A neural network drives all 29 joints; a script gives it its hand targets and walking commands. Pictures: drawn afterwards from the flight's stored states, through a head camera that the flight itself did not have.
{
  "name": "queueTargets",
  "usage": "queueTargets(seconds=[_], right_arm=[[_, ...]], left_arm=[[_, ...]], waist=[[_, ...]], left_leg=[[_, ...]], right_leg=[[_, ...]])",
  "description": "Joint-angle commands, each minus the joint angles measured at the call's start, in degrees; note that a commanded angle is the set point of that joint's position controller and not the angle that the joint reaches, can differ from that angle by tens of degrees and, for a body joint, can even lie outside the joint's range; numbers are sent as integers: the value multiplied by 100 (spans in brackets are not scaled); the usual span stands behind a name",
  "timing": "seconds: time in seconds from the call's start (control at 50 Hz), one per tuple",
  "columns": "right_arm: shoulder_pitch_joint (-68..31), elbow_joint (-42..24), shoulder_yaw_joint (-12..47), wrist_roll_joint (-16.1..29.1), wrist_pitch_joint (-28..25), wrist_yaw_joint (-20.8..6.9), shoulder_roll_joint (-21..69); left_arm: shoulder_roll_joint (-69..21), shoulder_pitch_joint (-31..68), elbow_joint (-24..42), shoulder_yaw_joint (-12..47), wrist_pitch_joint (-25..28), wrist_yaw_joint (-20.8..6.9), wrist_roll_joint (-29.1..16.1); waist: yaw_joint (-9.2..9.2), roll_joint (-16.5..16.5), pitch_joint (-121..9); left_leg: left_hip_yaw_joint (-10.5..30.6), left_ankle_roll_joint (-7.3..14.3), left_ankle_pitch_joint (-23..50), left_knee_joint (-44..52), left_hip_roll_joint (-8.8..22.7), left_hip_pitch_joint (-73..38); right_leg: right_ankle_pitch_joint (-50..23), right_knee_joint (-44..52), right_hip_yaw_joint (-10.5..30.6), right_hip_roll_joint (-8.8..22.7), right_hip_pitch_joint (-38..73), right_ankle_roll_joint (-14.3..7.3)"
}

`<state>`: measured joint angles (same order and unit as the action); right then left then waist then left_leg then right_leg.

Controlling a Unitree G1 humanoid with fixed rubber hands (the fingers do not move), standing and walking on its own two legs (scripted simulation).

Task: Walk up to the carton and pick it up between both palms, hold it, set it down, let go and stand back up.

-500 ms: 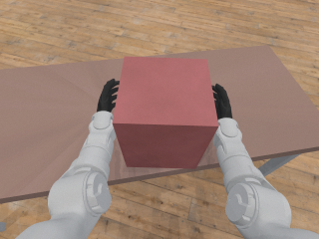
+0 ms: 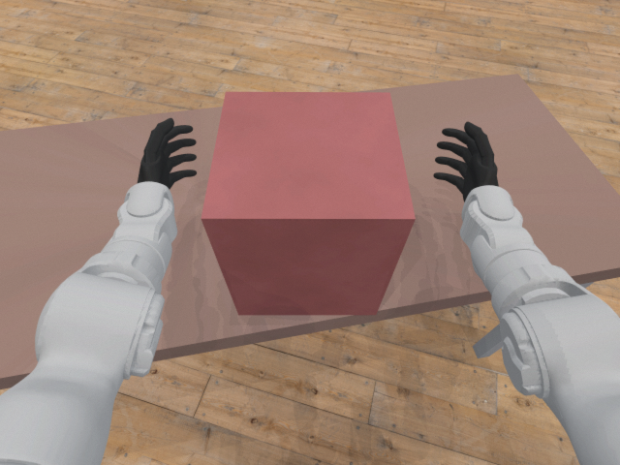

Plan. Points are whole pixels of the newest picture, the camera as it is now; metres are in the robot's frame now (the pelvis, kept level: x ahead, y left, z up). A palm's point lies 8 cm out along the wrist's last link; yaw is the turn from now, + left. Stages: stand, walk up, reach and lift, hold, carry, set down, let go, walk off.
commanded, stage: set down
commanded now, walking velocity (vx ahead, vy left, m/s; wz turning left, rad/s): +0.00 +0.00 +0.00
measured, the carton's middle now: (307, 213) +0.45 +0.01 +0.04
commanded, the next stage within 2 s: none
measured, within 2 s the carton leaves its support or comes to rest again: neither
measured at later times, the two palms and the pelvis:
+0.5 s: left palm (128, 125) +0.47 +0.21 +0.18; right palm (493, 132) +0.45 -0.19 +0.18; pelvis -0.02 +0.00 +0.01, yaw +1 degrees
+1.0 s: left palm (123, 143) +0.44 +0.21 +0.18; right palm (503, 149) +0.43 -0.20 +0.17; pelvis -0.01 +0.00 +0.02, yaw +0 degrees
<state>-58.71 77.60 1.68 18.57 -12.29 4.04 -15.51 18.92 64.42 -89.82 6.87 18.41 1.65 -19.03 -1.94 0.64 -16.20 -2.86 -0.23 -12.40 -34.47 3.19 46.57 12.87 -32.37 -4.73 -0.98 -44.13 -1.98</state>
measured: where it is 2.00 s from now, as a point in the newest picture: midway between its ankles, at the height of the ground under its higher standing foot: outside the picture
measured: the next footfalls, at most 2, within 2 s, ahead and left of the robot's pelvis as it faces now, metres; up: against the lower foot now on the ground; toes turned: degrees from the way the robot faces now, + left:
none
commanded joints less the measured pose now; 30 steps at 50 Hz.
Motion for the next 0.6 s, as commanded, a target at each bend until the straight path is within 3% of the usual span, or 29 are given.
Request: queueTargets(seconds=[0.0, 0.06, 0.08, 0.1, 0.12, 0.18, 0.2, 0.22, 0.24, 0.3, 0.32, 0.34, 0.36, 0.38, 0.4, 0.44, 0.48, 0.5, 0.52, 0.58], right_arm=[[-2971, -1056, 236, 279, -22, -169, -682], [-3076, -1363, 198, 336, -5, -150, -885], [-3150, -1367, 108, 283, 31, -138, -899], [-3066, -1312, 231, 317, 75, -139, -866], [-3094, -1296, 161, 294, 132, -110, -914], [-3261, -1388, 62, 225, 272, 26, -1020], [-3240, -1252, -17, 233, 336, 40, -984], [-3387, -1315, -132, 166, 418, 66, -1048], [-3436, -1436, -194, 144, 495, 78, -1043], [-3469, -1719, -258, 59, 681, 87, -1189], [-3508, -1479, -315, 32, 758, 101, -1209], [-3482, -1362, -286, 72, 860, 82, -1182], [-3427, -1396, -345, 58, 905, 97, -1290], [-3410, -1475, -331, 63, 980, 107, -1193], [-3380, -1369, -363, 90, 1057, 121, -1242], [-3574, -1390, -418, 97, 1231, 93, -1266], [-3647, -1555, -314, 170, 1386, 51, -1254], [-3692, -1584, -374, 68, 1450, 56, -1263], [-3710, -1708, -346, 108, 1502, 30, -1288], [-3532, -1140, -236, 269, 1713, -7, -1270]], left_arm=[[804, 3153, 879, 399, 166, -141, -462], [953, 3292, 1127, 422, 134, -145, -482], [965, 3323, 1212, 370, 53, -155, -412], [1051, 3160, 1063, 231, 2, -175, -324], [1146, 3348, 1256, 235, -40, -186, -283], [1303, 3398, 1357, -23, -246, -179, -252], [1254, 3495, 1439, 91, -348, -157, -227], [1254, 3504, 1391, 138, -453, -145, -224], [1220, 3646, 1501, 118, -547, -109, -226], [1251, 3732, 1874, 32, -834, -8, -175], [1226, 3758, 1715, 100, -933, -8, -132], [1202, 3746, 1670, 89, -1025, -6, -109], [1145, 3679, 1808, 165, -1113, -21, -106], [1200, 3656, 1843, 65, -1177, -16, -86], [1127, 3721, 1926, 162, -1260, -24, -118], [1206, 3934, 2035, 167, -1397, 7, -173], [1174, 3841, 1965, 268, -1534, 45, -309], [1227, 3897, 1811, 273, -1585, 55, -295], [1205, 3899, 2086, 247, -1616, 102, -310], [1090, 3860, 1926, 423, -1839, 40, -305]], waist=[[26, 1, -3954], [54, 139, -4741], [-2, 86, -4886], [106, -85, -4750], [0, -60, -4771], [-21, -286, -4530], [-75, -75, -4448], [-80, -161, -4303], [-112, 38, -4338], [-84, 200, -4787], [-199, 265, -4571], [-119, 246, -4256], [-234, 393, -4216], [-156, 363, -4098], [-254, 475, -3890], [-228, 553, -3779], [-155, 422, -3529], [-180, 445, -3540], [-114, 550, -3746], [-277, 640, -3136]], left_leg=[[98, -197, 1547, -147, -270, -1796], [93, -196, 2090, -290, -291, -1855], [53, -218, 2056, -302, -339, -1789], [66, -175, 1974, -276, -325, -1727], [14, -159, 1806, -204, -350, -1557], [-3, -62, 1380, 66, -409, -931], [6, -91, 1253, 151, -394, -1124], [23, -61, 1035, 149, -397, -1239], [37, -121, 1152, 176, -393, -1566], [96, -213, 1867, 169, -317, -2416], [159, -271, 1907, 175, -286, -2593], [162, -287, 1798, 268, -280, -2800], [131, -317, 1958, 263, -277, -3011], [192, -290, 1850, 362, -282, -3180], [225, -287, 1907, 396, -263, -3196], [247, -292, 1684, 477, -220, -3360], [266, -240, 1438, 562, -224, -3389], [282, -232, 1285, 598, -206, -3319], [293, -274, 1593, 616, -198, -3519], [381, -339, 1971, 550, -127, -3992]], right_leg=[[-1988, -188, 193, 44, 1675, 395], [-2800, -373, 258, 102, 1922, 435], [-2908, -408, 293, 57, 2077, 472], [-2894, -428, 270, 63, 2183, 506], [-2960, -419, 319, 66, 2416, 528], [-3258, -424, 464, 152, 3173, 575], [-2856, -310, 430, 126, 3063, 569], [-2425, -182, 431, 114, 2826, 556], [-2294, -94, 359, 87, 2565, 513], [-2652, 77, 223, -2, 2426, 435], [-2603, 162, 166, -9, 2352, 379], [-2378, 322, 148, -36, 2290, 352], [-2456, 378, 108, -66, 2268, 328], [-2324, 490, 113, -65, 2217, 328], [-2298, 523, 123, -34, 2195, 300], [-1880, 628, 87, -48, 1989, 255], [-1511, 751, 89, -51, 1951, 263], [-1467, 771, 73, -32, 1966, 275], [-1671, 742, 57, -73, 1942, 247], [-1708, 909, 12, -88, 1713, 194]])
